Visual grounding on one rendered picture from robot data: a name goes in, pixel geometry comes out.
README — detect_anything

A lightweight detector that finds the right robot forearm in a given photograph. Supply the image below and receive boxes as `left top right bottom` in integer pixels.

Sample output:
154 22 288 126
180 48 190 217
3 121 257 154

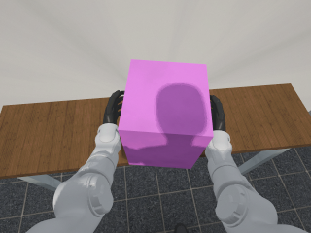
205 130 260 201

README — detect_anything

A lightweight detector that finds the right robot foot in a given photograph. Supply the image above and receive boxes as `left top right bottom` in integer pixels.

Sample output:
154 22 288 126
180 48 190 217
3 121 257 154
174 223 188 233

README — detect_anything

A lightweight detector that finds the robot left upper arm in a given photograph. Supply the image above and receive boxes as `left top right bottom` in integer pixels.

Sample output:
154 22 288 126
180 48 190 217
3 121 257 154
26 173 114 233

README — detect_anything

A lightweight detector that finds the left robot forearm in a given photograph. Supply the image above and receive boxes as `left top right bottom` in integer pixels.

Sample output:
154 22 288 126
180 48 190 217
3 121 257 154
52 123 121 214

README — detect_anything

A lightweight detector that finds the carton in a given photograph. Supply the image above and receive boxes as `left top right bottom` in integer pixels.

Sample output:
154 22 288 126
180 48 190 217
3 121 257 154
118 59 214 169

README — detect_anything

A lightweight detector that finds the right robot hand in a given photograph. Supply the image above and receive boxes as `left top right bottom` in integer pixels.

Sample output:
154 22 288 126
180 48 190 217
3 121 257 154
209 95 226 132

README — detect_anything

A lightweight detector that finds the robot right upper arm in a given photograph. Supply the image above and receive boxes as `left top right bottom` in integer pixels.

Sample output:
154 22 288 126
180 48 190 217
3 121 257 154
215 184 308 233

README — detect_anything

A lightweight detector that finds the table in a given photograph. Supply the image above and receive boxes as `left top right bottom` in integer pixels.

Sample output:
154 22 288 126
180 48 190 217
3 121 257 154
0 83 311 192

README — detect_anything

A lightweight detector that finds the left robot hand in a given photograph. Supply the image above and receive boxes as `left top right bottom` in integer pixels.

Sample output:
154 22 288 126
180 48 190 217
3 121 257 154
102 90 125 125

